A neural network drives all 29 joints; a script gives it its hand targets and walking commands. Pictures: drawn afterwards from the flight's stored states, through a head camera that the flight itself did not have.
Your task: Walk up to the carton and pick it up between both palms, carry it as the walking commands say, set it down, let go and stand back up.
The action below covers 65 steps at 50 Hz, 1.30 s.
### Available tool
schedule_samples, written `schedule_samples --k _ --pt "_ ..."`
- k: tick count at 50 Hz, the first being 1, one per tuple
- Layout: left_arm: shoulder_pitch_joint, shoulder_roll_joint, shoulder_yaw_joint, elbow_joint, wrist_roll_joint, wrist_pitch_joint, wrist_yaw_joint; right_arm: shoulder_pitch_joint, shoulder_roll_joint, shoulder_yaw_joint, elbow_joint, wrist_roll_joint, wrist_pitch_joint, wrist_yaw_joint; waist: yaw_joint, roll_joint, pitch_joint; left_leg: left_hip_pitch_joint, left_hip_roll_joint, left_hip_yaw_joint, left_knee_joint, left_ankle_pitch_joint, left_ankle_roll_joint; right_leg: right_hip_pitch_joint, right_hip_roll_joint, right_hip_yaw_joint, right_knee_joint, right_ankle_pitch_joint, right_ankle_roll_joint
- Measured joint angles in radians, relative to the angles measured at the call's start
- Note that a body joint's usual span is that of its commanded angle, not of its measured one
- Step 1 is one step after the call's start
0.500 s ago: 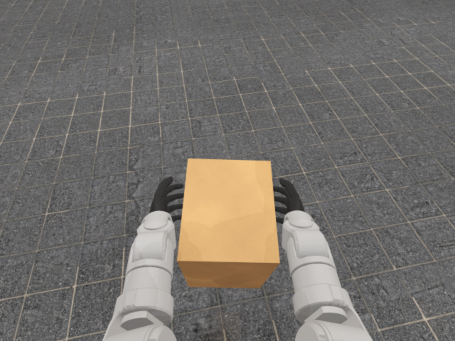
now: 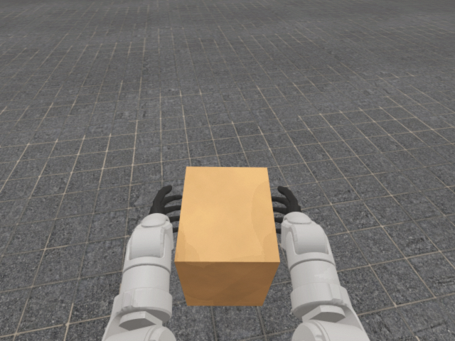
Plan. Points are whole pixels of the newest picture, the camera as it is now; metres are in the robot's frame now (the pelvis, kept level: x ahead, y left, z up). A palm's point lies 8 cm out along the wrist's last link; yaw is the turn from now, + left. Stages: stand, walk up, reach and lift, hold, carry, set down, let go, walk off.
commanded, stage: reach and lift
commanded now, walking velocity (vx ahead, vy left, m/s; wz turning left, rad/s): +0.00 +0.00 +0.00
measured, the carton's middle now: (225, 239) +0.33 +0.01 -0.01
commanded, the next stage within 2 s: hold in 1.10 s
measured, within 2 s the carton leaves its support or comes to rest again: neither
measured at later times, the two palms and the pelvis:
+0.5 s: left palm (162, 221) +0.32 +0.13 +0.06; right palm (295, 225) +0.32 -0.12 +0.06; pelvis +0.00 +0.01 +0.00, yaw +0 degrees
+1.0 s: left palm (161, 226) +0.31 +0.13 +0.06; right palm (297, 229) +0.30 -0.12 +0.06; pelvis +0.00 +0.01 +0.00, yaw +0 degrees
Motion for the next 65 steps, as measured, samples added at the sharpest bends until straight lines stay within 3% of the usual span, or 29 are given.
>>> schedule_samples --k 12,41,65 --pt "0.0 0.0 -0.024 0.001 -0.001 0.013 0.004 0.014 -0.012 0.016 -0.028 0.007 0.025 0.005 -0.024 0.003 0.009 -0.002 -0.006 0.003 0.004 -0.001 0.007 0.003 -0.006 0.003 -0.006 0.003 0.009" --pt "0.052 0.02 -0.096 -0.034 -0.023 0.044 0.009 0.074 -0.028 0.083 -0.069 0.037 0.053 0.0 -0.026 0.002 -0.017 0.007 -0.004 -0.004 -0.011 0.0 0.008 0.019 -0.005 -0.002 -0.031 0.007 0.009" --pt "0.051 0.019 -0.089 -0.031 -0.013 0.056 0.002 0.069 -0.026 0.079 -0.061 0.035 0.063 0.003 -0.029 -0.005 -0.028 -0.019 -0.006 -0.002 0.02 0.003 0.008 -0.008 -0.004 0.001 -0.002 0.012 0.01"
